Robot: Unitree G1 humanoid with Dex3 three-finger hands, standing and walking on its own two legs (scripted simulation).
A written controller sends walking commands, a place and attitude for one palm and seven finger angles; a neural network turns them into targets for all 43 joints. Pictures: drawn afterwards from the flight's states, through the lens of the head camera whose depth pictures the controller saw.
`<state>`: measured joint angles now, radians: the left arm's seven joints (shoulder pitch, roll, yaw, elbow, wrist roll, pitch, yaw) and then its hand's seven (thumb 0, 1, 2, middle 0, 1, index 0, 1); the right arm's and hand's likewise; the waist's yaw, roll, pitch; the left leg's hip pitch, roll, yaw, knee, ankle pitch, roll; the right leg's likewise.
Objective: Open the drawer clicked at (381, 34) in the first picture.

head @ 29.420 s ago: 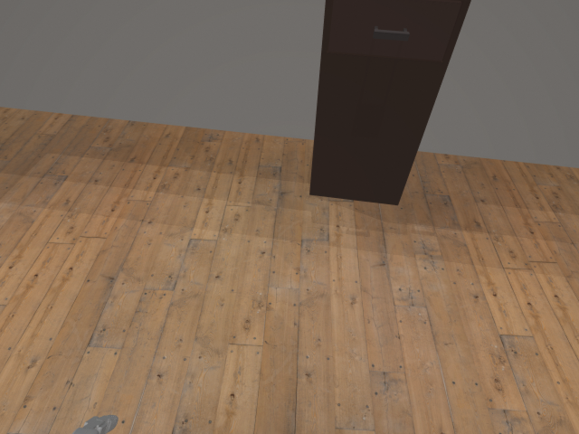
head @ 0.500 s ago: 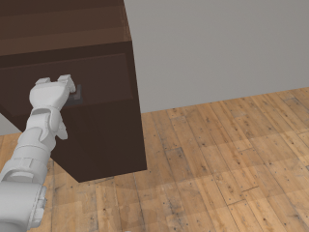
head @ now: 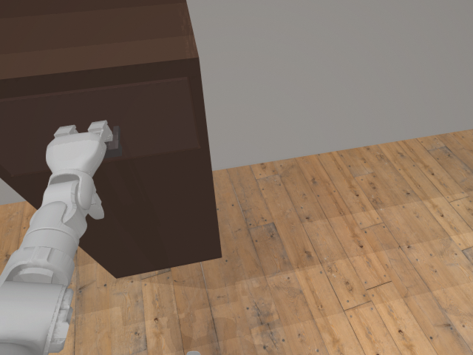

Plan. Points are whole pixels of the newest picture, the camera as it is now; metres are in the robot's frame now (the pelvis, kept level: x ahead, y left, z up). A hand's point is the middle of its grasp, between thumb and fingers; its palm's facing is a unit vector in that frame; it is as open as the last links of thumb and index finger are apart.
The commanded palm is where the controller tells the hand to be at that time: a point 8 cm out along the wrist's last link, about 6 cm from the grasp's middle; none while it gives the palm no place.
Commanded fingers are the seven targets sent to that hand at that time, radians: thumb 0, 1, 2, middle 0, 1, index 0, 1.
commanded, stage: lower the fingers behind the handle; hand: left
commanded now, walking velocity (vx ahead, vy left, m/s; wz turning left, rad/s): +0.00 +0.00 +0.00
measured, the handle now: (90, 143) +0.48 +0.27 +0.07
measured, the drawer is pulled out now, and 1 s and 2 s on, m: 0.00 0.00 0.11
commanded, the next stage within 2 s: close the thumb around the handle in 0.16 s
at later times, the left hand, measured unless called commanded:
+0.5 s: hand (91, 171) +0.43 +0.27 +0.05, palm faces -0.03 -0.03 -1.00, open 12.3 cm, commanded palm +0.41 +0.27 +0.11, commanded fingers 0.00 0.23 0.61 -0.35 -1.28 -0.35 -1.28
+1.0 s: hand (91, 171) +0.43 +0.27 +0.05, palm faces -0.05 -0.04 -1.00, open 5.4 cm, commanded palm +0.41 +0.28 +0.11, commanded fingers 0.00 0.90 0.90 -0.40 -1.35 -0.40 -1.35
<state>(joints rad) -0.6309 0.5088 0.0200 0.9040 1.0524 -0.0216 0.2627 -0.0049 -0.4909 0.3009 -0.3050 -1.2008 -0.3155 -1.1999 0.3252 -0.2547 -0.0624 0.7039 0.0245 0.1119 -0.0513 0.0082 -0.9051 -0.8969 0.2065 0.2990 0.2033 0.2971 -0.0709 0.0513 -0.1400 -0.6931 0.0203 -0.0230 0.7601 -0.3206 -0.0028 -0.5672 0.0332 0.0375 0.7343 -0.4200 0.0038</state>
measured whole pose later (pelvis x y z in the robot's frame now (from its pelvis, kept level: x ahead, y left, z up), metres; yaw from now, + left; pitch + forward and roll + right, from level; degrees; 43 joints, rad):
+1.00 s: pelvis +0.00 +0.00 +0.00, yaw +0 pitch +14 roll -1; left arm -0.62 0.52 0.04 0.91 1.05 -0.04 0.24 0.00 0.74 0.85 -0.38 -1.34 -0.41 -1.34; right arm 0.31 -0.26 -0.05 0.70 0.03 0.12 -0.06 0.01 -0.90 -0.90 0.21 0.30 0.20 0.30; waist -0.07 0.05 -0.14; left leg -0.68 0.02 -0.02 0.75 -0.32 0.00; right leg -0.55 0.03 0.04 0.73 -0.42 0.00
